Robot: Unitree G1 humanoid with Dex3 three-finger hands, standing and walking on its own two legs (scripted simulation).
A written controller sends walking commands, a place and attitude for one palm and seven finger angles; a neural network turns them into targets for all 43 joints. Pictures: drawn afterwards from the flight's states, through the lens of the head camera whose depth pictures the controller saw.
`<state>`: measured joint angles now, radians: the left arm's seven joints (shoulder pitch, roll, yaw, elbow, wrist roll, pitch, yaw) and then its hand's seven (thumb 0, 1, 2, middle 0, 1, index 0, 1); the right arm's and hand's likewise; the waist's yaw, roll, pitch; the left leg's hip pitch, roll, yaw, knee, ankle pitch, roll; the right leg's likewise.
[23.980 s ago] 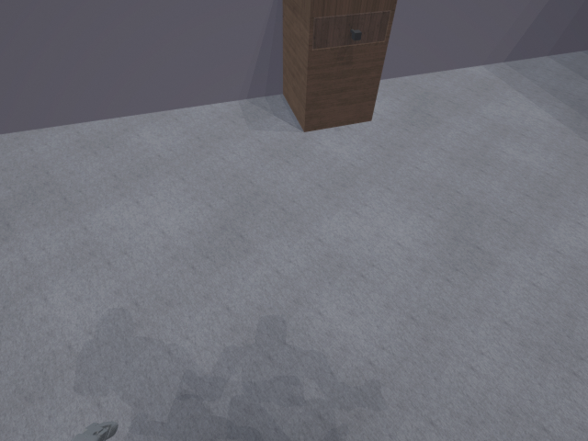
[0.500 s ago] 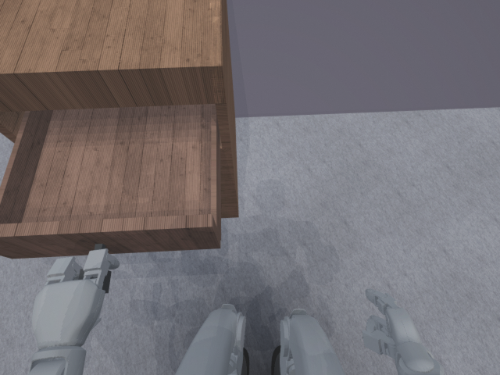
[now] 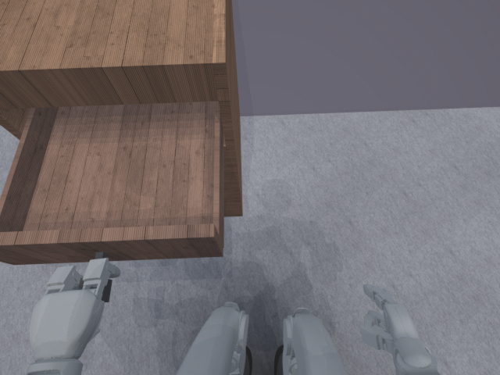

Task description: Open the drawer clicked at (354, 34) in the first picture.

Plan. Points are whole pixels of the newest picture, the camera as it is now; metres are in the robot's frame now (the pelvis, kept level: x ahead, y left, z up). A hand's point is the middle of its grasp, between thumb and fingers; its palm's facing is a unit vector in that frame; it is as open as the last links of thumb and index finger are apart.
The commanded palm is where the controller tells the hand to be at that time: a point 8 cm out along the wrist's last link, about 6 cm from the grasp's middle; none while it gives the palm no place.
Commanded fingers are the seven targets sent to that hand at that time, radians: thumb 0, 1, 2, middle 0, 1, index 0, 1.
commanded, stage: pull the drawer open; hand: left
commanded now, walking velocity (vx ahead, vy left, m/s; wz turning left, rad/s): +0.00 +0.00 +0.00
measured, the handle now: (97, 277) +0.24 +0.28 -0.06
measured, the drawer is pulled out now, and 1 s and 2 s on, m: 0.25 0.25 0.25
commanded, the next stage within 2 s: open the thumb to release the handle in 0.22 s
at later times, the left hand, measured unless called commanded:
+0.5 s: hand (89, 322) +0.18 +0.28 -0.07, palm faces -0.09 -0.07 -0.99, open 7.4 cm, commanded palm +0.17 +0.28 -0.02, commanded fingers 0.00 0.20 0.60 -0.35 -1.27 -0.35 -1.27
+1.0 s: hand (91, 319) +0.18 +0.28 -0.08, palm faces -0.08 -0.05 -1.00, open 13.6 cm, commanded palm +0.17 +0.27 -0.03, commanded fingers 0.00 -0.50 0.30 -0.30 -1.20 -0.30 -1.20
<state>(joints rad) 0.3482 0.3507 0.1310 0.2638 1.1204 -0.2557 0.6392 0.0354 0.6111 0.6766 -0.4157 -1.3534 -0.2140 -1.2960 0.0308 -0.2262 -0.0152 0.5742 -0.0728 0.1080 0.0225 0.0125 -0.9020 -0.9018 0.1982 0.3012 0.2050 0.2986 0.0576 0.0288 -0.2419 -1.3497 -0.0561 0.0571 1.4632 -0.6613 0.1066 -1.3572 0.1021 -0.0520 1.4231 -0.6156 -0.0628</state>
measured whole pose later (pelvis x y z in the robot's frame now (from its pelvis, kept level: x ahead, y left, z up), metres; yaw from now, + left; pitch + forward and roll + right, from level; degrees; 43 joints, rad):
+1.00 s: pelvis -0.03 -0.02 -0.01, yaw +1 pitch +29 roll -2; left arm 0.21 0.38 0.11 0.40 1.12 -0.23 0.68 0.00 -0.45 0.32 -0.32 -1.21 -0.31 -1.21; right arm 0.07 -0.26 -0.03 0.64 -0.06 0.06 -0.02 0.01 -0.90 -0.90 0.20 0.30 0.21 0.30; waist 0.06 0.04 -0.25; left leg -1.39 -0.06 0.04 1.50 -0.62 0.08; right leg -1.39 0.10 -0.08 1.46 -0.58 -0.09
